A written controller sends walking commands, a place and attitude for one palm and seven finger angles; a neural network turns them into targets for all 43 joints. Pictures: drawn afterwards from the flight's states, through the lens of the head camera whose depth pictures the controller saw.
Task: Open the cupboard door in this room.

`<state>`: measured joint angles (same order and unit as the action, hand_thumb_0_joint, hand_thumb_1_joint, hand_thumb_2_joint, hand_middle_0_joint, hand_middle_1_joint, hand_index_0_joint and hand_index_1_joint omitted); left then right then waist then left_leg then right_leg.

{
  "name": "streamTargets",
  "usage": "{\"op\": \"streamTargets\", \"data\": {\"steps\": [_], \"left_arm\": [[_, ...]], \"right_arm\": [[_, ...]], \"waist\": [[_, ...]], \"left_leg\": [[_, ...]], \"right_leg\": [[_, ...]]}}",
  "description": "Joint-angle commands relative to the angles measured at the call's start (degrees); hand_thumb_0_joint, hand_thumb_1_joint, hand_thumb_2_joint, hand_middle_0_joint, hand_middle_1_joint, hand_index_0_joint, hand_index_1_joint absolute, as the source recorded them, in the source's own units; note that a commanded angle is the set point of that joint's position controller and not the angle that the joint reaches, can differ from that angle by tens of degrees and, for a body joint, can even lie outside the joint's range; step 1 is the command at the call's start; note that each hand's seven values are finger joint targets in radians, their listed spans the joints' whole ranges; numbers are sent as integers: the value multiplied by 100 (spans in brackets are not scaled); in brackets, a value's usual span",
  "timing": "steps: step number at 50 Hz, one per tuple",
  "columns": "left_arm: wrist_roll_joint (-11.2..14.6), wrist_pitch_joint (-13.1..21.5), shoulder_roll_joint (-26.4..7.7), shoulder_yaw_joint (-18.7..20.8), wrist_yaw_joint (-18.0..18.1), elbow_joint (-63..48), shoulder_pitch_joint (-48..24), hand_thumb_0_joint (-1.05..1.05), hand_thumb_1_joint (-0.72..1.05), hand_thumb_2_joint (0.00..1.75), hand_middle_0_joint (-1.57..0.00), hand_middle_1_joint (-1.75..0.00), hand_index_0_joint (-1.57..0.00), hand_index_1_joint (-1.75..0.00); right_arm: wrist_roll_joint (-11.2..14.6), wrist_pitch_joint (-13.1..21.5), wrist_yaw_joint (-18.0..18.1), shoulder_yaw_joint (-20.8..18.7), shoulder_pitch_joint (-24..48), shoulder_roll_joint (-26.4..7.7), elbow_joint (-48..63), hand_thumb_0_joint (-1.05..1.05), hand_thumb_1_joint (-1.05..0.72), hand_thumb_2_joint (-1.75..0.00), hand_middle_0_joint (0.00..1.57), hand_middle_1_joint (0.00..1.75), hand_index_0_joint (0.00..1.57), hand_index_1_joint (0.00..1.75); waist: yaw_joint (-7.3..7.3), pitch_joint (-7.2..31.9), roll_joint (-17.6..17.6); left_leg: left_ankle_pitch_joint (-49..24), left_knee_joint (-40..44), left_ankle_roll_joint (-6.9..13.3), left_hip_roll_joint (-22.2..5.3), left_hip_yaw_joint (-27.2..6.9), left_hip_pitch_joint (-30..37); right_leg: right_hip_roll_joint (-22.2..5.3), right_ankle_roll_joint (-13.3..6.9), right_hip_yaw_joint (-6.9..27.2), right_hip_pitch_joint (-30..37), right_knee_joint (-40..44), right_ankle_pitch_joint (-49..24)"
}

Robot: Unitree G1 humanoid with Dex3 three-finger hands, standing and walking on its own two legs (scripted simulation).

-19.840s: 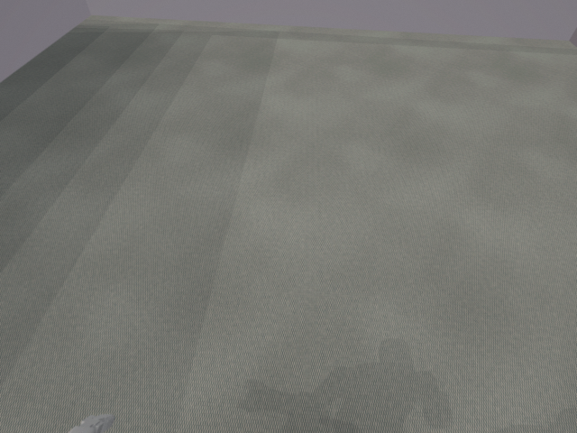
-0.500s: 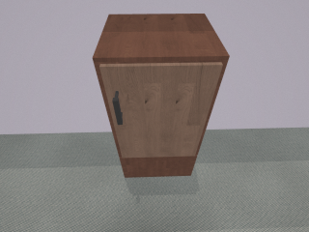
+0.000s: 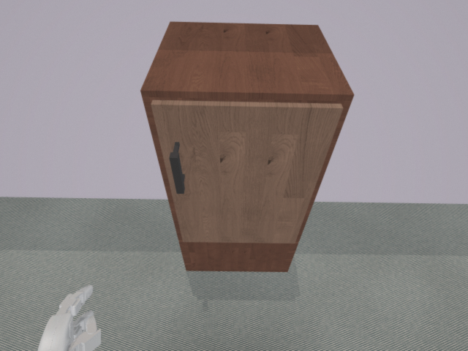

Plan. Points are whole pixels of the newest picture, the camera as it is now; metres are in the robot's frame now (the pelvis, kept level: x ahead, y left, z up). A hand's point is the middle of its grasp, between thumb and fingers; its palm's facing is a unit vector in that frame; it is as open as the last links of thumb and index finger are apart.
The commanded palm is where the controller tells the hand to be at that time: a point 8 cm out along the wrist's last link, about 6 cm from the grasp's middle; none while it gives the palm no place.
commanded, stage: raise the hand with hooked fingers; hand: left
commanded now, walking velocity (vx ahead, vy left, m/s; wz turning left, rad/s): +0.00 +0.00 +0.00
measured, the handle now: (178, 168) +0.54 +0.17 -0.04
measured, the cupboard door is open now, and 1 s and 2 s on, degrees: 0 0 0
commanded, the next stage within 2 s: move the hooked fingers beside the handle in 2.00 s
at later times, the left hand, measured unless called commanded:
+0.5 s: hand (94, 316) +0.19 +0.26 -0.06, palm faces +0.05 -1.00 -0.05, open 9.6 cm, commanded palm +0.16 +0.31 -0.06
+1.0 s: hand (83, 301) +0.21 +0.28 -0.05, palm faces +0.04 -1.00 -0.06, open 12.6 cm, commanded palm +0.19 +0.33 -0.05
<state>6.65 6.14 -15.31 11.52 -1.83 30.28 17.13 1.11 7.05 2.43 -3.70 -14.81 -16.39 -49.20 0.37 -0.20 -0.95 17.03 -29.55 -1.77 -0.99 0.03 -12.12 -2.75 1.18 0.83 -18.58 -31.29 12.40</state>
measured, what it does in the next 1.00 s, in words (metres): lowers itself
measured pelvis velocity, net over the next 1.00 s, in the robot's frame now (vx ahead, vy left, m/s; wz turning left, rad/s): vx -0.02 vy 0.02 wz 0.03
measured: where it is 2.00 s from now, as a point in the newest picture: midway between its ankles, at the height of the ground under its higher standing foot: outside the picture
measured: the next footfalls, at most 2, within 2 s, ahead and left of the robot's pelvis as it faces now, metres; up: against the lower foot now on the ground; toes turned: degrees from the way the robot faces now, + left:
none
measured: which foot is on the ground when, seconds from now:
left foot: down 0.00-1.00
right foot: down 0.00-1.00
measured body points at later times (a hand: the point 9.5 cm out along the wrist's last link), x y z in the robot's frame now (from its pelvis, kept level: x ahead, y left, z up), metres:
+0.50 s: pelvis -0.01 +0.01 -0.12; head +0.08 +0.03 +0.32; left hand +0.18 +0.31 -0.06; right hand +0.22 -0.20 -0.19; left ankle -0.01 +0.14 -0.73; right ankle +0.04 -0.14 -0.73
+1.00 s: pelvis -0.02 +0.02 -0.10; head +0.05 +0.04 +0.34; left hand +0.20 +0.34 -0.05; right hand +0.17 -0.23 -0.17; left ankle -0.01 +0.14 -0.73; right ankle +0.04 -0.14 -0.73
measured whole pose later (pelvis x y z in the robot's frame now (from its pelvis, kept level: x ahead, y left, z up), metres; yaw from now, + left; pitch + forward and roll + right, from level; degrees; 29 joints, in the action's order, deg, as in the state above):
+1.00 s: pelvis -0.02 +0.02 -0.10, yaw +2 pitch +17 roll -3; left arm 21.4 19.2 -20.6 22.7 -26.7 7.9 13.4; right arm 2.0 13.3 3.3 0.0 -14.9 -15.1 -28.8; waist 0.3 8.9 -0.2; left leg 34.6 -73.8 -0.8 -0.7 -4.2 -56.4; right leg -2.8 2.5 -1.4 -58.9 -68.2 26.4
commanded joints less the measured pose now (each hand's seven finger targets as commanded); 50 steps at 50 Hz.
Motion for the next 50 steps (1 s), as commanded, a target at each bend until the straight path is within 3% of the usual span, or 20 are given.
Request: {"op": "streamTargets", "data": {"steps": [1,2,3,5,6,7,8,9,11,13,15,18,21,24,26,31,34,38,45,50], "left_arm": [[835,1715,-428,883,-629,-1302,737,0,76,84,-21,-39,-21,-39],[1009,2197,-210,893,-941,-988,1018,0,74,83,-21,-40,-21,-40],[1119,2684,-294,1108,-1280,-788,1013,0,71,82,-21,-42,-21,-42],[1343,3580,-414,1081,-2018,-1058,455,0,67,80,-22,-45,-22,-45],[1444,3846,-501,1043,-2401,-1176,283,0,64,79,-22,-47,-22,-47],[1590,3972,-723,1126,-2782,-1361,24,0,62,78,-22,-48,-22,-48],[1780,3938,-994,1269,-3189,-1564,-299,0,60,77,-22,-50,-22,-50],[1930,3754,-1284,1420,-3459,-1978,-499,0,57,76,-22,-51,-22,-51],[2200,3252,-1327,1520,-3711,-2541,-533,0,53,74,-23,-54,-23,-54],[2292,2764,-1631,1764,-3643,-3305,-687,0,48,72,-23,-57,-23,-57],[2101,2278,-1462,1761,-3376,-3924,-205,0,43,70,-23,-60,-23,-60],[1815,1720,-1276,1737,-2918,-4485,266,0,36,67,-24,-64,-24,-64],[1654,1470,-1074,1723,-2553,-4390,546,0,29,64,-24,-69,-24,-69],[1652,1456,-1016,1692,-2504,-3841,356,0,22,61,-25,-74,-25,-74],[1698,1570,-1073,1640,-2566,-3782,208,0,18,59,-25,-76,-25,-76],[1783,1757,-1215,1522,-2748,-3599,-166,0,6,54,-26,-84,-26,-84],[1771,1787,-1429,1610,-2719,-3753,-358,0,-1,51,-27,-88,-27,-88],[1715,1704,-1597,1736,-2559,-3660,-406,0,-10,47,-27,-94,-27,-94],[1635,1649,-1609,1703,-2405,-3457,-601,0,-27,40,-28,-105,-28,-105],[1633,1641,-1655,1625,-2525,-3173,-1063,0,-38,35,-29,-112,-29,-112]], "right_arm": [[-40,1049,15,-270,677,-524,1561,0,-90,-90,20,30,20,30],[-63,1170,-10,-284,727,-482,1676,0,-90,-90,20,30,20,30],[-29,1279,-69,-327,635,-497,1755,0,-90,-90,20,30,20,30],[-49,1508,-135,-303,620,-558,1975,0,-90,-90,20,30,20,30],[-52,1619,-142,-277,608,-603,2115,0,-90,-90,20,30,20,30],[-22,1716,-119,-269,585,-659,2258,0,-90,-90,20,30,20,30],[4,1777,-94,-243,460,-747,2367,0,-90,-90,20,30,20,30],[33,1783,-44,-229,494,-792,2548,0,-90,-90,20,30,20,30],[112,1753,69,-206,461,-796,2696,0,-90,-90,20,30,20,30],[119,1710,132,-193,464,-814,2718,0,-90,-90,20,30,20,30],[88,1591,111,-232,489,-692,2650,0,-90,-90,20,30,20,30],[72,1383,57,-271,626,-537,2577,0,-90,-90,20,30,20,30],[65,1207,6,-301,672,-433,2497,0,-90,-90,20,30,20,30],[55,1071,35,-231,689,-453,2475,0,-90,-90,20,30,20,30],[63,1086,56,-184,660,-506,2534,0,-90,-90,20,30,20,30],[84,1141,98,-83,509,-651,2676,0,-90,-90,20,30,20,30],[84,1141,105,-52,424,-696,2731,0,-90,-90,20,30,20,30],[93,1074,112,-32,377,-705,2783,0,-90,-90,20,30,20,30],[103,947,120,8,222,-735,2859,0,-90,-90,20,30,20,30],[107,925,143,49,155,-787,2848,0,-90,-90,20,30,20,30]], "waist": [[-133,-82,-270],[-223,-94,-669],[-296,-7,-554],[-261,689,-449],[-237,1026,-428],[-177,1430,-466],[-152,1683,-223],[-206,2129,-14],[-204,2492,-14],[-287,2703,361],[-328,3011,526],[-395,3030,787],[-307,2811,653],[-174,2512,305],[-166,2524,440],[-133,2442,287],[-189,2535,428],[-226,2290,582],[-145,2178,658],[-55,2071,696]], "left_leg": [[107,-586,61,281,134,-1848],[474,-1079,74,313,110,-2431],[635,-1497,48,345,98,-2807],[829,-2425,90,357,109,-3428],[865,-2826,133,346,94,-3737],[871,-3218,184,330,102,-4008],[797,-3585,216,299,126,-4182],[811,-3713,260,268,138,-4224],[447,-3870,350,226,105,-4200],[78,-3913,360,172,16,-4123],[-805,-3833,370,136,-62,-3726],[-1659,-3734,311,101,-180,-3358],[-1465,-3592,222,115,-238,-3438],[-725,-3599,188,155,-229,-3852],[-368,-3553,190,184,-220,-3925],[194,-3398,226,202,-253,-4018],[173,-3274,216,206,-260,-3892],[380,-3108,197,224,-264,-3953],[567,-2904,182,237,-259,-3835],[737,-2894,190,241,-235,-3846]], "right_leg": [[223,-220,-691,-936,-525,868],[210,-203,-629,-1479,-897,1307],[154,-241,-474,-1787,-1266,1540],[119,-242,-201,-2390,-1981,1884],[90,-249,-19,-2559,-2249,1992],[58,-243,196,-2610,-2448,2088],[40,-291,410,-2629,-2648,2083],[46,-274,478,-2575,-2724,2153],[147,-226,421,-2376,-2894,1570],[237,-254,281,-2243,-3155,1003],[291,-254,-14,-2086,-3319,-216],[351,-272,-351,-2242,-3473,-759],[331,-188,-526,-2503,-3409,-576],[360,-171,-576,-2780,-3372,-7],[322,-163,-532,-2874,-3307,381],[340,-196,-474,-2920,-3131,1052],[350,-232,-504,-2873,-3144,1064],[357,-254,-535,-2853,-3079,1254],[345,-235,-554,-2867,-2920,1313],[351,-231,-513,-2913,-2838,1395]]}}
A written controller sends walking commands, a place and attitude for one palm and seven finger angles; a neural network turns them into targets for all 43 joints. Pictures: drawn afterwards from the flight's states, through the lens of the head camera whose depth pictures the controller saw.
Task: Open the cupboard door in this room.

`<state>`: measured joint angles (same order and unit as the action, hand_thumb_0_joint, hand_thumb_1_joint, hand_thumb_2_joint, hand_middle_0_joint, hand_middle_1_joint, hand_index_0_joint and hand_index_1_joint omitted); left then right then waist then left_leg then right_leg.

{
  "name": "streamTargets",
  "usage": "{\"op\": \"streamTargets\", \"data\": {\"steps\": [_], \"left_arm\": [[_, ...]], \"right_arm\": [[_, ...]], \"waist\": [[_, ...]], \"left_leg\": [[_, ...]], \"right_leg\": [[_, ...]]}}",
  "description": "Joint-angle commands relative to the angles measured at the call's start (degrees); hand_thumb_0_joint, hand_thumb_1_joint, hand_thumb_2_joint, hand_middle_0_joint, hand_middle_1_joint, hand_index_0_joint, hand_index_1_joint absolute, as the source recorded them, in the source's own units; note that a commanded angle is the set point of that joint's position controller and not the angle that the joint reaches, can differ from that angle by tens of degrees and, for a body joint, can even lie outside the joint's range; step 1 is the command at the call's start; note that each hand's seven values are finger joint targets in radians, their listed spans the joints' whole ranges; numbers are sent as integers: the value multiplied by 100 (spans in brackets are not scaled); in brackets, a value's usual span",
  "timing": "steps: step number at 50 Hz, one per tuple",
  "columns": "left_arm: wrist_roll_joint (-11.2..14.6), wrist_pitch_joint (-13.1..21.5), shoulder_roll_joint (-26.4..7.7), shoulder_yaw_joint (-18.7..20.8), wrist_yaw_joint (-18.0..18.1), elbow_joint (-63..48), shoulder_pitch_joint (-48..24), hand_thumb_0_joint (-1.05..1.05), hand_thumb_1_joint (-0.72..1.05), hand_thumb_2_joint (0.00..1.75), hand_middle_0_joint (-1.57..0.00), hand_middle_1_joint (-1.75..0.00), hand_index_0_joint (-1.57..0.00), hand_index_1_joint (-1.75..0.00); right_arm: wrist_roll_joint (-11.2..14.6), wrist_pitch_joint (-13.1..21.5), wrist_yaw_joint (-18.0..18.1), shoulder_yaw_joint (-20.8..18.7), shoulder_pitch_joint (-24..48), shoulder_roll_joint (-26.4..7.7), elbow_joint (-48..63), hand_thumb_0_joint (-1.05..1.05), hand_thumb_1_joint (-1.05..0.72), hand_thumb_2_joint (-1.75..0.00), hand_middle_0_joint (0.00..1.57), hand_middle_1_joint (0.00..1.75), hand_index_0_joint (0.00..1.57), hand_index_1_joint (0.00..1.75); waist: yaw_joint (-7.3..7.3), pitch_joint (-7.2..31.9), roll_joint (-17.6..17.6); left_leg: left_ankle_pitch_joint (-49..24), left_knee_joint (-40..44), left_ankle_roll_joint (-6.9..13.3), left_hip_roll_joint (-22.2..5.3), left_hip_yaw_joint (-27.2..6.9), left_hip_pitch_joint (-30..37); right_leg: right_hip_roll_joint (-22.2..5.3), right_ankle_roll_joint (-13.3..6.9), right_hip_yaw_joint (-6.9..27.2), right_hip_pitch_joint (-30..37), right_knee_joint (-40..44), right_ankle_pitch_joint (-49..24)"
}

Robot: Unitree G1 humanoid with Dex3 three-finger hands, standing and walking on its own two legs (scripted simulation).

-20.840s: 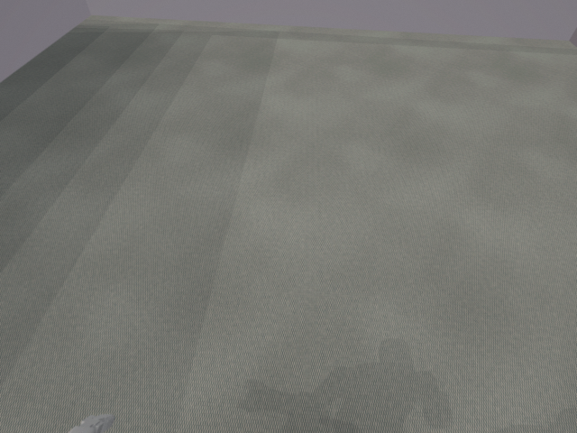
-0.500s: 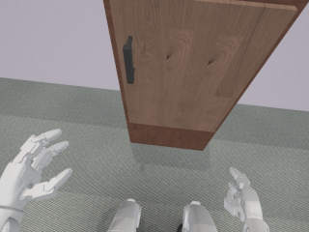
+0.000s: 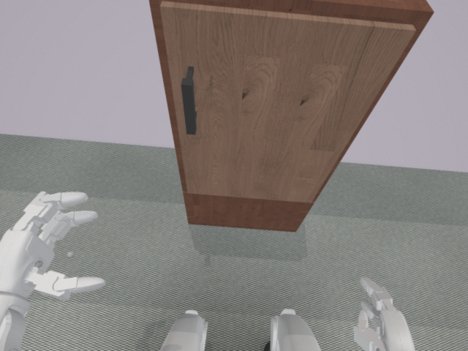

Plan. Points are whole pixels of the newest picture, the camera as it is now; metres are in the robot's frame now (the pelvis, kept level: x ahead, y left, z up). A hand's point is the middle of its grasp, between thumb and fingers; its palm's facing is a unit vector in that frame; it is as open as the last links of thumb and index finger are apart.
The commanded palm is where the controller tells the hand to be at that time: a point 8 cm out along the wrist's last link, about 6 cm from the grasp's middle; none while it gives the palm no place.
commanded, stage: raise the hand with hooked fingers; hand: left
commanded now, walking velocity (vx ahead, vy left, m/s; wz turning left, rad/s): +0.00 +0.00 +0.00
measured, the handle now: (190, 102) +0.56 +0.13 +0.06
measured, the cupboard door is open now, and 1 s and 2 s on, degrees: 0 0 0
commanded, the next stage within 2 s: move the hooked fingers beside the handle in 1.00 s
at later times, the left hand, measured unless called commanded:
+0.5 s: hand (77, 219) +0.29 +0.26 +0.06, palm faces +0.00 -1.00 -0.05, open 14.0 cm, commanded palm +0.27 +0.31 +0.07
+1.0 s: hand (83, 215) +0.30 +0.26 +0.06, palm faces +0.00 -1.00 -0.04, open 14.0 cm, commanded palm +0.27 +0.30 +0.07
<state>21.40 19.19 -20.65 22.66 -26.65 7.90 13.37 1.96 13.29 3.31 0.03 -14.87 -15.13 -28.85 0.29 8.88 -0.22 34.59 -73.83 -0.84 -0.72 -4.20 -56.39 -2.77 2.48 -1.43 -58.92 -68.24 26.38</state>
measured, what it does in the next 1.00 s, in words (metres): stands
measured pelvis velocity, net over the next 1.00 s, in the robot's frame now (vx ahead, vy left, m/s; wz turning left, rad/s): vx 0.01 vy -0.01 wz -0.01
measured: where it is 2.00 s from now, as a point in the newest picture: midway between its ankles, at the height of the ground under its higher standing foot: outside the picture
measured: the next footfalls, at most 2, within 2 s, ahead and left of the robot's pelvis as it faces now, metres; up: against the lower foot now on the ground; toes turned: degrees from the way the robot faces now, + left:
none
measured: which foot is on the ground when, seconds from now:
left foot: down 0.00-1.00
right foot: down 0.00-1.00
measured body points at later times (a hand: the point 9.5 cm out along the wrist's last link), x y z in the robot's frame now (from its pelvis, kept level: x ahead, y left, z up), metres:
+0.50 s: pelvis +0.01 -0.01 +0.01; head +0.09 +0.00 +0.45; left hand +0.28 +0.32 +0.07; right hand +0.18 -0.26 -0.07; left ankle +0.01 +0.12 -0.63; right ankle +0.06 -0.16 -0.63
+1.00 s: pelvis +0.01 -0.01 +0.01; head +0.09 +0.00 +0.45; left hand +0.29 +0.31 +0.07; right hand +0.17 -0.27 -0.07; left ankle +0.01 +0.12 -0.63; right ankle +0.06 -0.16 -0.63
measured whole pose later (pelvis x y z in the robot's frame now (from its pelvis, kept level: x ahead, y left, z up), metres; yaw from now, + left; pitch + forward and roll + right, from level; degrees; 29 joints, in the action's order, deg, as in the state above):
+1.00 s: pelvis +0.01 -0.01 +0.01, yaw -1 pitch +18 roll -2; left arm 21.4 19.0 -22.5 25.9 -31.0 21.3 0.5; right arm 1.9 9.8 4.1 0.7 -15.3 -15.3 -29.1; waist 0.5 8.9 0.3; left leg 34.1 -70.6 -1.8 -1.6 -3.8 -54.5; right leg -1.9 1.8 -1.1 -58.1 -66.4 26.2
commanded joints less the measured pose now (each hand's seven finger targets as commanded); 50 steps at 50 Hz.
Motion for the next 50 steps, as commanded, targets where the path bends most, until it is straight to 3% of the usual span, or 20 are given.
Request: {"op": "streamTargets", "data": {"steps": [1,9,13,15,19,21,25,29,33,35,38,40,50], "left_arm": [[148,334,-1158,531,-57,-875,-744,0,-41,34,-29,-114,-29,-114],[197,294,-1404,721,-248,-644,-1224,0,-50,30,-30,-120,-30,-120],[187,216,-1472,752,-273,-428,-1492,0,-50,30,-30,-120,-30,-120],[183,190,-1473,768,-288,-294,-1560,0,-50,30,-30,-120,-30,-120],[181,203,-1612,844,-339,-276,-1806,0,-50,30,-30,-120,-30,-120],[181,187,-1564,822,-347,-49,-1854,0,-50,30,-30,-120,-30,-120],[183,149,-1691,896,-408,184,-2188,0,-50,30,-30,-120,-30,-120],[186,163,-1646,875,-449,203,-1940,0,-50,30,-30,-120,-30,-120],[227,233,-1709,955,-393,124,-1979,0,-50,30,-30,-120,-30,-120],[221,252,-1646,961,-373,295,-1956,0,-50,30,-30,-120,-30,-120],[192,317,-1731,956,-354,175,-2109,0,-50,30,-30,-120,-30,-120],[158,320,-1645,884,-366,256,-2038,0,-50,30,-30,-120,-30,-120],[180,329,-1615,860,-410,243,-2036,0,-50,30,-30,-120,-30,-120]], "right_arm": [[22,302,64,-316,141,-927,813,0,-90,-90,20,30,20,30],[-3,293,87,-301,66,-924,751,0,-90,-90,20,30,20,30],[-3,251,110,-293,55,-936,751,0,-90,-90,20,30,20,30],[14,213,116,-295,38,-923,751,0,-90,-90,20,30,20,30],[3,179,129,-287,25,-914,738,0,-90,-90,20,30,20,30],[15,147,135,-290,-8,-925,726,0,-90,-90,20,30,20,30],[13,98,152,-283,-51,-931,708,0,-90,-90,20,30,20,30],[6,61,124,-295,-81,-913,743,0,-90,-90,20,30,20,30],[-10,26,95,-299,-74,-901,761,0,-90,-90,20,30,20,30],[2,-6,92,-301,-71,-887,761,0,-90,-90,20,30,20,30],[-9,-11,100,-299,-61,-893,762,0,-90,-90,20,30,20,30],[9,-40,102,-301,-85,-890,763,0,-90,-90,20,30,20,30],[11,-49,133,-288,-55,-884,752,0,-90,-90,20,30,20,30]], "waist": [[-47,1190,565],[-92,1524,580],[-78,1411,600],[-58,1488,437],[-91,1683,604],[-48,1577,363],[-32,1637,394],[-98,1798,378],[-91,1727,385],[-47,1638,228],[-70,1664,515],[-25,1640,371],[-36,1673,509]], "left_leg": [[-1068,1537,109,210,182,589],[-1669,1443,103,180,227,784],[-1611,1439,105,177,233,716],[-1564,1459,116,172,257,741],[-1850,1433,119,163,288,855],[-1795,1457,122,155,275,767],[-1828,1407,142,159,337,713],[-2105,1415,142,155,360,773],[-2045,1398,145,162,372,683],[-1861,1393,151,162,405,588],[-1893,1395,146,165,404,645],[-1862,1442,151,159,399,686],[-1858,1481,133,151,354,791]], "right_leg": [[358,-364,-283,1158,872,-46],[372,-377,-260,1383,823,-560],[380,-386,-252,1340,831,-520],[364,-354,-230,1410,902,-508],[357,-372,-194,1547,879,-800],[357,-347,-208,1548,911,-774],[340,-339,-127,1652,953,-895],[340,-349,-110,1850,930,-1218],[352,-355,-93,1882,935,-1178],[334,-313,-47,1874,1007,-1039],[342,-357,-53,1830,961,-1027],[335,-329,-52,1815,1006,-1031],[348,-340,-110,1695,967,-990]]}}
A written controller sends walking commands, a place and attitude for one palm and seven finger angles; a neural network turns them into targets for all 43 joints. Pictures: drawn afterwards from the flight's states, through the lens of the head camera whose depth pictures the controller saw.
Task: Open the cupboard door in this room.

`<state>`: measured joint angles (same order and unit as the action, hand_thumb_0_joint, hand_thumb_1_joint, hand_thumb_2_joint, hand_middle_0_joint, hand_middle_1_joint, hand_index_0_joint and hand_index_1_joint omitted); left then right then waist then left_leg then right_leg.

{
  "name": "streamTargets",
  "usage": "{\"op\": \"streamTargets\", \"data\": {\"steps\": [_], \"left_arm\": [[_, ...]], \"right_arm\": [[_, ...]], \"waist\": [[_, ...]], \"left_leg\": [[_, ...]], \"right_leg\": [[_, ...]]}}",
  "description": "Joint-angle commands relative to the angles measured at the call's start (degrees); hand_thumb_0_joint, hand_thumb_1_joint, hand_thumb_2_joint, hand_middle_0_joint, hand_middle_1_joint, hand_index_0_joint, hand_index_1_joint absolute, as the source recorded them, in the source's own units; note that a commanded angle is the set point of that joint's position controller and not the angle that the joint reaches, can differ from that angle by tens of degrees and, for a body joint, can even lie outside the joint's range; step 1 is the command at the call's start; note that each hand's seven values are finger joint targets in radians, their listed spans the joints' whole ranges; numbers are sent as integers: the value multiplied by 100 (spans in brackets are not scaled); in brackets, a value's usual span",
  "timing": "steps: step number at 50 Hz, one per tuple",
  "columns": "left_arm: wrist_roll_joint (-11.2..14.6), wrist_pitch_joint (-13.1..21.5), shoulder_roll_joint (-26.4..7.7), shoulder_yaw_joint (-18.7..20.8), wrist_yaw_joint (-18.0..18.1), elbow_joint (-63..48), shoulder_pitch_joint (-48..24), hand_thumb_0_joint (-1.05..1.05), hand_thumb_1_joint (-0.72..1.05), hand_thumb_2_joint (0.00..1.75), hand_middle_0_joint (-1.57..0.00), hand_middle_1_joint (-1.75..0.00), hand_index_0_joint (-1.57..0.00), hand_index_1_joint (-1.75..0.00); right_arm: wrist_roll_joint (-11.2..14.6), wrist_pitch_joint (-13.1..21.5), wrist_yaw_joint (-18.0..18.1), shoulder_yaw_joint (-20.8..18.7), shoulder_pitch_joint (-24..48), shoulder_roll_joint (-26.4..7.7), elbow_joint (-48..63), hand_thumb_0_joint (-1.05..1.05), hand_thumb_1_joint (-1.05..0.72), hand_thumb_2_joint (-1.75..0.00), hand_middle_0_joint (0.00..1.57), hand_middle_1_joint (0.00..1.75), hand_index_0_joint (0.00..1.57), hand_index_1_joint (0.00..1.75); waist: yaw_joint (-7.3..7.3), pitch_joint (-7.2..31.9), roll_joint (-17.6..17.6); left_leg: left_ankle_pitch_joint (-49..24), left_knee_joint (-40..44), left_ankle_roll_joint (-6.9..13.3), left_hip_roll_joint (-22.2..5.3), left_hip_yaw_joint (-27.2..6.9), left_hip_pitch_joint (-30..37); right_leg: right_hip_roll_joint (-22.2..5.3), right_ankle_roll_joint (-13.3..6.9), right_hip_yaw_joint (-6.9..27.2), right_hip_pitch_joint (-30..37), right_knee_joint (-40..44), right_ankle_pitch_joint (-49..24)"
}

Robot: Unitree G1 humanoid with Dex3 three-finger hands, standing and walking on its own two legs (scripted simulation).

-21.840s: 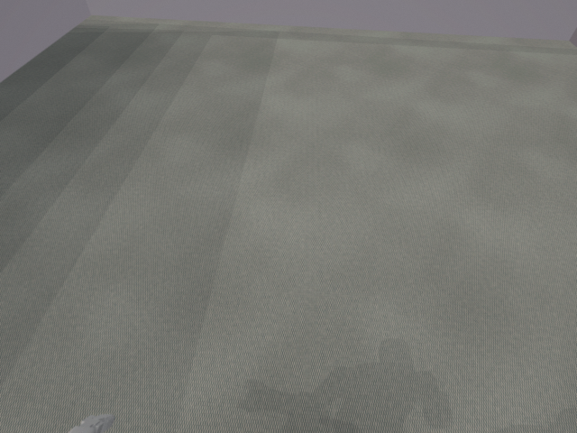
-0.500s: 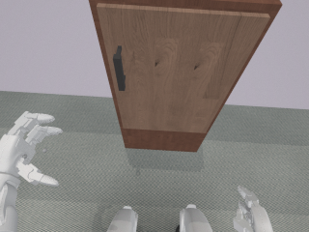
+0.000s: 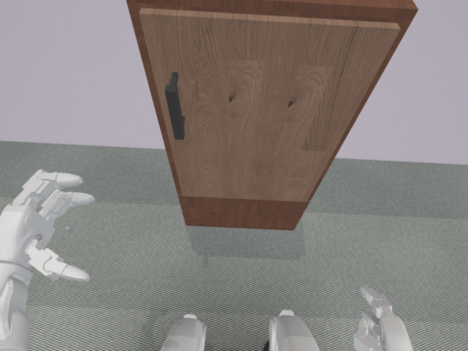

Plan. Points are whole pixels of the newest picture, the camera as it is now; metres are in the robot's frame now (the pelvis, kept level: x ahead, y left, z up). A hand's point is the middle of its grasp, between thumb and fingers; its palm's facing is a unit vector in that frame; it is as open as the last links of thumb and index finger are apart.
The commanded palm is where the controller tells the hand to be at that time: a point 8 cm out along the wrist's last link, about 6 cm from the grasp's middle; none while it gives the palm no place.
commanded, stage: move the hooked fingers beside the handle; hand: left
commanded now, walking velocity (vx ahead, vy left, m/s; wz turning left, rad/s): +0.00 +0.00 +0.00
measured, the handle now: (177, 107) +0.55 +0.15 +0.05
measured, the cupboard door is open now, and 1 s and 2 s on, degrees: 0 0 0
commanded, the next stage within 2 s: none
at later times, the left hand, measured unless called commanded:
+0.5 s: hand (92, 195) +0.34 +0.26 +0.05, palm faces -0.01 -1.00 -0.02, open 14.0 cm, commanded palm +0.32 +0.30 +0.06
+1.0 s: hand (118, 161) +0.41 +0.23 +0.05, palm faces +0.00 -1.00 -0.01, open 14.0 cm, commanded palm +0.39 +0.29 +0.05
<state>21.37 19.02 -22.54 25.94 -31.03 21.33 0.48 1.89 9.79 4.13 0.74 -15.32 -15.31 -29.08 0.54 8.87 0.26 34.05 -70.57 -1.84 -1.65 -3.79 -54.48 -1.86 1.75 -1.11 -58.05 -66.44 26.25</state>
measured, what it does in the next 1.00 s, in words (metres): stands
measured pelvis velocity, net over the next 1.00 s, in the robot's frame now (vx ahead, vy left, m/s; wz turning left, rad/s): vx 0.00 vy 0.00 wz -0.01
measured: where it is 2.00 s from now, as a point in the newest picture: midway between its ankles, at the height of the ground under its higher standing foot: outside the picture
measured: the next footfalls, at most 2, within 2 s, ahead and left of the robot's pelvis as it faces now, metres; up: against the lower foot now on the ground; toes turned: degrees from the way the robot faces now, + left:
none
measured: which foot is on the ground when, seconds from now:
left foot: down 0.00-1.00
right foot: down 0.00-1.00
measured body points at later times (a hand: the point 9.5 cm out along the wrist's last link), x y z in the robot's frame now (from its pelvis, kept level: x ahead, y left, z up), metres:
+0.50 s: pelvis +0.00 +0.00 +0.00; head +0.09 +0.02 +0.44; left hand +0.34 +0.31 +0.06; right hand +0.15 -0.25 -0.09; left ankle +0.00 +0.14 -0.64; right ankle +0.05 -0.14 -0.64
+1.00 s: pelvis +0.00 +0.00 +0.00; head +0.11 +0.01 +0.43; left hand +0.41 +0.29 +0.05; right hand +0.10 -0.27 -0.11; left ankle +0.00 +0.14 -0.64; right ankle +0.05 -0.14 -0.64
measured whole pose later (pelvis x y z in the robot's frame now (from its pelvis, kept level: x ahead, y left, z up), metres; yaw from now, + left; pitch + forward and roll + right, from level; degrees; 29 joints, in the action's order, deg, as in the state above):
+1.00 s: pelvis +0.00 +0.00 +0.00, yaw -1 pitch +22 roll -1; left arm 12.8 20.8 -25.1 25.1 -24.4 45.7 -28.4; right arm 1.2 3.5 3.7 0.9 -16.6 -15.1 -33.0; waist 4.1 8.4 -0.1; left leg 33.5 -70.7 -2.0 -2.0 -2.8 -58.8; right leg -1.4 1.6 0.0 -63.2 -67.2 25.6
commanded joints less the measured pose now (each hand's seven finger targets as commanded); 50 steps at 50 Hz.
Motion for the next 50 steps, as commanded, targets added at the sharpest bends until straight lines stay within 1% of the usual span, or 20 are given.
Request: {"op": "streamTargets", "data": {"steps": [1,5,8,11,13,15,18,21,23,26,28,30,31,34,36,37,40,43,44,50], "left_arm": [[172,325,-1434,515,25,-1095,-779,0,-50,30,-30,-120,-30,-120],[155,290,-1460,515,35,-1061,-868,0,-50,30,-30,-120,-30,-120],[80,323,-1251,169,86,-1009,-1756,0,-50,30,-30,-120,-30,-120],[-16,301,-1241,104,117,-750,-1915,0,-50,30,-30,-120,-30,-120],[-84,273,-1498,225,143,-617,-2237,0,-50,30,-30,-120,-30,-120],[-160,246,-1420,127,177,-707,-2288,0,-50,30,-30,-120,-30,-120],[-178,198,-1691,413,306,-520,-2146,0,-50,30,-30,-120,-30,-120],[-238,192,-1445,211,422,-379,-2399,0,-50,30,-30,-120,-30,-120],[-272,205,-1510,253,497,-142,-2718,0,-50,30,-30,-120,-30,-120],[-385,297,-1388,79,530,-122,-2944,0,-50,30,-30,-120,-30,-120],[-368,322,-1310,12,535,-14,-2966,0,-50,30,-30,-120,-30,-120],[-422,345,-1523,198,558,189,-2997,0,-50,30,-30,-120,-30,-120],[-454,357,-1490,141,578,217,-3193,0,-50,30,-30,-120,-30,-120],[-495,407,-1640,259,637,408,-3464,0,-50,30,-30,-120,-30,-120],[-528,446,-1579,207,671,524,-3656,0,-50,30,-30,-120,-30,-120],[-557,467,-1570,151,679,536,-3805,0,-50,30,-30,-120,-30,-120],[-614,521,-1602,134,696,755,-4138,0,-50,30,-30,-120,-30,-120],[-650,553,-1730,195,687,924,-4322,0,-50,30,-30,-120,-30,-120],[-675,537,-1699,184,687,1059,-4305,0,-50,30,-30,-120,-30,-120],[-771,539,-1999,374,702,1641,-4744,0,-50,30,-30,-120,-30,-120]], "right_arm": [[20,300,49,-355,0,-873,779,0,-90,-90,20,30,20,30],[19,288,69,-343,9,-890,809,0,-90,-90,20,30,20,30],[13,329,131,-330,-16,-902,688,0,-90,-90,20,30,20,30],[7,337,163,-327,-51,-914,631,0,-90,-90,20,30,20,30],[6,309,188,-321,-94,-942,569,0,-90,-90,20,30,20,30],[0,283,161,-320,-57,-897,603,0,-90,-90,20,30,20,30],[-19,204,128,-318,-106,-910,600,0,-90,-90,20,30,20,30],[-9,113,78,-304,-97,-874,594,0,-90,-90,20,30,20,30],[-22,73,82,-305,-164,-897,542,0,-90,-90,20,30,20,30],[-29,11,63,-331,-216,-888,511,0,-90,-90,20,30,20,30],[-37,-15,45,-344,-287,-889,480,0,-90,-90,20,30,20,30],[-37,-88,39,-346,-303,-904,438,0,-90,-90,20,30,20,30],[-32,-114,40,-346,-314,-896,405,0,-90,-90,20,30,20,30],[-44,-182,41,-348,-360,-898,346,0,-90,-90,20,30,20,30],[-47,-223,42,-347,-381,-892,315,0,-90,-90,20,30,20,30],[-47,-236,38,-343,-383,-886,313,0,-90,-90,20,30,20,30],[-62,-286,44,-348,-470,-889,222,0,-90,-90,20,30,20,30],[-70,-330,30,-343,-521,-901,191,0,-90,-90,20,30,20,30],[-64,-362,27,-354,-546,-899,171,0,-90,-90,20,30,20,30],[-74,-481,2,-329,-619,-915,105,0,-90,-90,20,30,20,30]], "waist": [[-49,1611,520],[-51,1569,412],[150,1421,445],[119,1580,409],[112,1646,402],[50,1872,643],[-40,1984,497],[41,1825,596],[113,1760,381],[114,1996,580],[145,2061,390],[109,2060,389],[167,2022,372],[153,2110,367],[208,2050,323],[212,2099,448],[268,2253,376],[245,2353,484],[264,2381,329],[307,2312,305]], "left_leg": [[-1701,1168,231,250,315,583],[-1596,1234,223,251,276,589],[-1393,1135,237,234,237,576],[-1340,1156,234,246,241,586],[-1403,1137,231,223,226,575],[-1572,1194,211,232,241,735],[-1850,1174,204,204,252,686],[-1789,1236,176,201,269,669],[-1646,1170,204,188,280,524],[-1846,1200,183,184,286,713],[-2029,1151,201,173,283,756],[-1982,1149,200,175,332,593],[-1997,1136,207,166,327,599],[-1979,1116,202,164,331,548],[-1925,1115,220,165,349,523],[-1857,1103,224,172,368,519],[-2009,1037,235,159,352,565],[-2105,1005,235,163,352,554],[-2169,996,237,151,357,549],[-1949,900,264,162,413,222]], "right_leg": [[250,-265,-138,1535,808,-873],[260,-277,-183,1496,816,-726],[274,-281,-194,1156,771,-546],[232,-275,-165,1191,793,-510],[245,-302,-167,1223,746,-544],[207,-305,-152,1292,739,-692],[232,-320,-162,1501,696,-931],[217,-297,-178,1374,727,-914],[236,-291,-155,1356,736,-830],[208,-301,-146,1372,702,-1020],[237,-306,-150,1434,693,-1209],[208,-284,-110,1539,699,-1249],[213,-279,-111,1487,688,-1282],[212,-284,-89,1524,671,-1276],[209,-267,-79,1495,702,-1259],[205,-267,-55,1476,706,-1203],[207,-267,-44,1507,662,-1390],[220,-294,-43,1561,611,-1489],[215,-274,-39,1572,618,-1578],[209,-244,44,1614,628,-1530]]}}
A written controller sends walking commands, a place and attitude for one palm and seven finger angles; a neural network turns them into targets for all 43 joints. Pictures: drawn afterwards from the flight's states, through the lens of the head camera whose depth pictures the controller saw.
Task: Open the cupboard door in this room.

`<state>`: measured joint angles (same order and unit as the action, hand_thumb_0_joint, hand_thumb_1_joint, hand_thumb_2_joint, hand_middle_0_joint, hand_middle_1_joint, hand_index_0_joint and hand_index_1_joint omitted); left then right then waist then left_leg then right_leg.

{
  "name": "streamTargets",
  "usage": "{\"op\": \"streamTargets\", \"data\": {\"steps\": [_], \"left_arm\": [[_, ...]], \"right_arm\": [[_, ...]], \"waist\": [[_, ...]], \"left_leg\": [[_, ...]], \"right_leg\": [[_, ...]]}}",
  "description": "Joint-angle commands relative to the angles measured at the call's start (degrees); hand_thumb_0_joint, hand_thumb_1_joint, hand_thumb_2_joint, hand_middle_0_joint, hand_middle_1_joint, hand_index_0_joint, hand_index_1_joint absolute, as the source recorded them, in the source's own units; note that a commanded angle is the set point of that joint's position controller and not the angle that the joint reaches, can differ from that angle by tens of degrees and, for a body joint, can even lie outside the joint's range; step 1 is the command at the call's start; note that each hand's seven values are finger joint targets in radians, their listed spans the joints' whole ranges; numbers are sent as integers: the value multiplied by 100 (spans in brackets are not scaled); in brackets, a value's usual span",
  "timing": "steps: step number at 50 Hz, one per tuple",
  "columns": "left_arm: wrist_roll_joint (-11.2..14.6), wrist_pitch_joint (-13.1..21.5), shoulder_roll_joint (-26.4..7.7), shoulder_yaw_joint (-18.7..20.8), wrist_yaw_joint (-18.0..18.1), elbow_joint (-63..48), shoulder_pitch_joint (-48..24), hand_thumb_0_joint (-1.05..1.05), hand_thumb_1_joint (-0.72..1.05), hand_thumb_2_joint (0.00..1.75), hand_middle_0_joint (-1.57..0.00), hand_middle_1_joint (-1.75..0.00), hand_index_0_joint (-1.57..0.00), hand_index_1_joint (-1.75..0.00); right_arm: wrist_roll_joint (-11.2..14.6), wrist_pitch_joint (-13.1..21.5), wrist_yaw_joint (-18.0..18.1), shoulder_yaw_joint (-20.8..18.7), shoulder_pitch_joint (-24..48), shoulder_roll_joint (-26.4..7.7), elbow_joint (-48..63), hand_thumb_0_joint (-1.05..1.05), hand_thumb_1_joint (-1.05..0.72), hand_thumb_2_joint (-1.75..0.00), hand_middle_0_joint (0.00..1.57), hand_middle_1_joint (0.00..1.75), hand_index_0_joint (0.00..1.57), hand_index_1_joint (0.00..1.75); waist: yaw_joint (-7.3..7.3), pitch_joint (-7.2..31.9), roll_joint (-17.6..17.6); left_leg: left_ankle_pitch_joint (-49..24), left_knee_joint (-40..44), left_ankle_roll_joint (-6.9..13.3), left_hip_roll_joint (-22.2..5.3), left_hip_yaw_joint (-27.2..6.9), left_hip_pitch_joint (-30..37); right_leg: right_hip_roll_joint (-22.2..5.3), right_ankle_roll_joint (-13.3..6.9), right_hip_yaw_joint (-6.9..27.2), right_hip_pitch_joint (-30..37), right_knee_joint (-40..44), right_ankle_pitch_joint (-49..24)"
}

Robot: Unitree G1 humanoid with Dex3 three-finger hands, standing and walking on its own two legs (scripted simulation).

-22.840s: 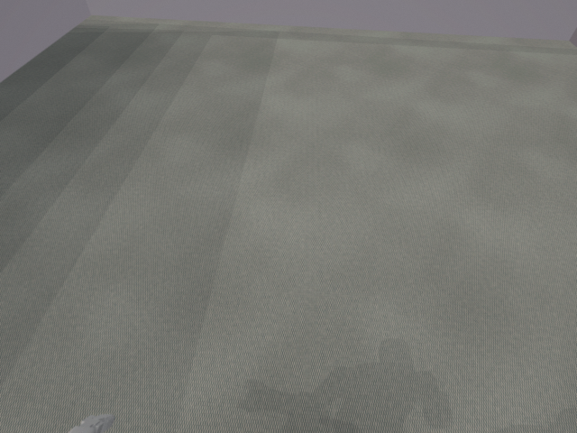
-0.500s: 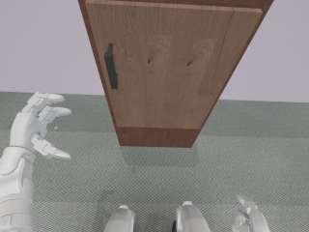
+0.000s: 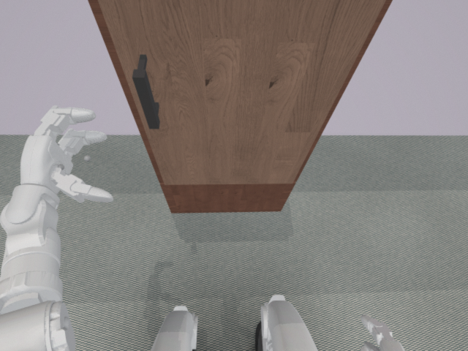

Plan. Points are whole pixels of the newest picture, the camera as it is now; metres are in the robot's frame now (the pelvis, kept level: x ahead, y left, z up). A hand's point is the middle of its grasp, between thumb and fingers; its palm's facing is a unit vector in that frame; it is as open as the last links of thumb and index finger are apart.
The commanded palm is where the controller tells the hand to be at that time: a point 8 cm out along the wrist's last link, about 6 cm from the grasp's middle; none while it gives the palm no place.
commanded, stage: move the hooked fingers beside the handle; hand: left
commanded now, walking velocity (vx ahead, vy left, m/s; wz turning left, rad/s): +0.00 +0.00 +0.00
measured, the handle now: (148, 94) +0.55 +0.16 +0.06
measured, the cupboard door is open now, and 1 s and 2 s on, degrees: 0 0 0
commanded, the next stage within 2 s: slide the fingers in behind the handle in 1.50 s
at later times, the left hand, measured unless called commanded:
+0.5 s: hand (104, 126) +0.48 +0.23 +0.05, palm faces +0.00 -1.00 +0.00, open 14.0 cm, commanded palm +0.47 +0.28 +0.05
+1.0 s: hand (114, 115) +0.52 +0.23 +0.04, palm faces +0.01 -1.00 -0.01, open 13.9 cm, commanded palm +0.50 +0.27 +0.05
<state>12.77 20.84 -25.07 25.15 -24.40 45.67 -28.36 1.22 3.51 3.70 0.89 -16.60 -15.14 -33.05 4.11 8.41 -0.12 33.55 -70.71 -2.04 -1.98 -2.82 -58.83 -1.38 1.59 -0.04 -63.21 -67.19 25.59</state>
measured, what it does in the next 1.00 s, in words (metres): stands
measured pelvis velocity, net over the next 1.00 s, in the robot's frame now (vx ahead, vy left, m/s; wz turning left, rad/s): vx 0.00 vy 0.02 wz -0.02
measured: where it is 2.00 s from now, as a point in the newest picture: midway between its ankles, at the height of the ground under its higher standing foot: outside the picture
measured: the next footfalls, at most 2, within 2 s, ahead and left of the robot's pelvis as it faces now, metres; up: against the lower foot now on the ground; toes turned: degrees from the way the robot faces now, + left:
none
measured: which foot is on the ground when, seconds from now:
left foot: down 0.00-1.00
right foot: down 0.00-1.00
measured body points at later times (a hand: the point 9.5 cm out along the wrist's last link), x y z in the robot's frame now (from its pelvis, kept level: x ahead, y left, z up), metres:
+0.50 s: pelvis -0.01 +0.01 -0.01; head +0.14 +0.03 +0.41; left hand +0.48 +0.29 +0.05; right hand +0.05 -0.26 -0.12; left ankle +0.00 +0.14 -0.63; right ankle +0.06 -0.14 -0.63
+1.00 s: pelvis +0.00 +0.02 -0.02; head +0.17 +0.04 +0.40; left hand +0.51 +0.28 +0.04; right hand +0.01 -0.25 -0.12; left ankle +0.00 +0.14 -0.63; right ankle +0.06 -0.14 -0.63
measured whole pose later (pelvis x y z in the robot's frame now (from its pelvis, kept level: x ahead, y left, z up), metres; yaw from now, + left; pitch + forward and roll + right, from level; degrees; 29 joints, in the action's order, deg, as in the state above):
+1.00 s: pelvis +0.00 +0.02 -0.02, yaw -1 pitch +28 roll -3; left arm 5.1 21.2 -32.7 26.9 -18.7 63.3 -50.9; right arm -1.1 -3.4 1.4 2.7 -20.7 -14.8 -33.9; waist 10.2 7.1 0.8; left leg 34.3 -74.8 -0.9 -2.3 -3.1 -68.1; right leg -0.8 2.8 -0.1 -71.3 -68.4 24.8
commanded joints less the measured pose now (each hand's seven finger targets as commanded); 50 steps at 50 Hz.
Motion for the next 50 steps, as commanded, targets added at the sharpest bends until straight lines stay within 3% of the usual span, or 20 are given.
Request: {"op": "streamTargets", "data": {"steps": [1,3,7,13,15,19,21,23,25,29,32,35,38,40,43,44,46,47,48,50], "left_arm": [[63,382,-1703,368,36,-785,-2086,0,-50,30,-30,-120,-30,-120],[37,448,-1778,374,19,-759,-2282,0,-50,30,-30,-120,-30,-120],[-61,468,-1608,113,18,-359,-2845,0,-50,30,-30,-120,-30,-120],[-172,503,-2151,436,112,-61,-3376,0,-50,30,-30,-120,-30,-120],[-246,481,-2061,330,142,99,-3392,0,-50,30,-30,-120,-30,-120],[-338,487,-1961,158,271,137,-3995,0,-50,30,-30,-120,-30,-120],[-377,447,-2198,326,329,385,-4043,0,-50,30,-30,-120,-30,-120],[-424,465,-2310,387,374,390,-4192,0,-50,30,-30,-120,-30,-120],[-497,451,-2218,272,408,477,-4276,0,-50,30,-30,-120,-30,-120],[-573,449,-2395,361,465,604,-4495,0,-50,30,-30,-120,-30,-120],[-636,361,-2309,225,529,851,-4801,0,-50,30,-30,-120,-30,-120],[-724,379,-2691,450,595,855,-5011,0,-50,30,-30,-120,-30,-120],[-725,384,-2690,508,574,929,-4674,0,-50,30,-30,-120,-30,-120],[-716,427,-2533,417,517,652,-4538,0,-50,30,-30,-120,-30,-120],[-607,361,-2168,233,489,692,-4485,0,-50,30,-30,-120,-30,-120],[-608,365,-2346,355,507,603,-4587,0,-50,30,-30,-120,-30,-120],[-621,394,-2307,340,549,466,-4565,0,-50,30,-30,-120,-30,-120],[-630,394,-2277,317,585,512,-4580,0,-50,30,-30,-120,-30,-120],[-624,441,-2195,235,615,423,-4754,0,-50,30,-30,-120,-30,-120],[-674,495,-2241,268,678,383,-4728,0,-50,30,-30,-120,-30,-120]], "right_arm": [[-13,132,45,-339,-512,-941,492,0,-90,-90,20,30,20,30],[-19,119,45,-347,-558,-939,493,0,-90,-90,20,30,20,30],[-23,63,41,-334,-616,-956,371,0,-90,-90,20,30,20,30],[-79,-32,31,-307,-759,-1016,310,0,-90,-90,20,30,20,30],[-81,-80,5,-293,-779,-1006,320,0,-90,-90,20,30,20,30],[-120,-143,-17,-293,-885,-1055,271,0,-90,-90,20,30,20,30],[-129,-181,-17,-272,-942,-1080,233,0,-90,-90,20,30,20,30],[-155,-204,-22,-249,-993,-1079,251,0,-90,-90,20,30,20,30],[-166,-250,-43,-245,-1037,-1075,230,0,-90,-90,20,30,20,30],[-195,-327,-69,-225,-1142,-1103,202,0,-90,-90,20,30,20,30],[-211,-377,-87,-196,-1185,-1115,169,0,-90,-90,20,30,20,30],[-244,-406,-86,-168,-1276,-1144,180,0,-90,-90,20,30,20,30],[-263,-464,-119,-162,-1338,-1133,237,0,-90,-90,20,30,20,30],[-256,-511,-156,-199,-1328,-1115,271,0,-90,-90,20,30,20,30],[-241,-563,-176,-213,-1344,-1085,259,0,-90,-90,20,30,20,30],[-237,-581,-160,-226,-1348,-1122,219,0,-90,-90,20,30,20,30],[-246,-584,-174,-234,-1338,-1092,234,0,-90,-90,20,30,20,30],[-245,-588,-166,-231,-1334,-1088,212,0,-90,-90,20,30,20,30],[-248,-578,-159,-222,-1339,-1069,203,0,-90,-90,20,30,20,30],[-262,-581,-171,-236,-1335,-1070,164,0,-90,-90,20,30,20,30]], "waist": [[23,2364,290],[1,2490,502],[175,2370,499],[169,2710,611],[190,2684,683],[387,2790,737],[405,2715,633],[401,2811,790],[470,2857,813],[504,2951,999],[685,2703,848],[640,3024,1053],[577,3101,1015],[501,3295,1221],[626,3034,1033],[611,3063,931],[551,3159,1134],[605,3049,954],[660,2979,1019],[582,3131,1243]], "left_leg": [[-1862,895,300,189,302,635],[-1974,860,293,189,288,726],[-1769,818,306,179,261,705],[-1947,715,311,177,201,688],[-1962,731,293,168,197,709],[-2014,673,293,138,109,884],[-1887,659,307,139,116,699],[-2005,639,310,150,95,730],[-2096,625,305,136,89,812],[-2303,597,274,103,31,952],[-1985,565,316,101,41,681],[-2128,524,309,110,11,724],[-2437,525,298,95,14,819],[-2712,527,251,71,10,1117],[-2658,516,280,57,25,1068],[-2593,520,277,42,9,1024],[-2569,556,258,67,13,1122],[-2519,563,273,61,10,1065],[-2537,548,280,67,1,1088],[-2665,564,233,71,-29,1288]], "right_leg": [[162,-221,-69,2091,695,-1444],[174,-260,-64,2061,638,-1507],[166,-233,-82,1738,667,-1296],[178,-257,-107,1747,525,-1387],[171,-247,-130,1644,527,-1380],[187,-246,-193,1296,483,-1284],[192,-232,-178,1357,510,-1214],[205,-257,-197,1333,446,-1272],[204,-239,-201,1274,465,-1333],[218,-257,-244,1117,414,-1371],[224,-225,-237,1008,478,-1178],[228,-247,-232,1075,410,-1258],[253,-267,-260,1201,363,-1500],[240,-266,-277,1121,355,-1598],[275,-255,-298,1036,411,-1602],[265,-242,-294,1067,410,-1584],[262,-252,-290,1105,425,-1533],[266,-244,-297,1111,450,-1520],[274,-253,-294,1041,439,-1528],[266,-269,-307,1001,432,-1505]]}}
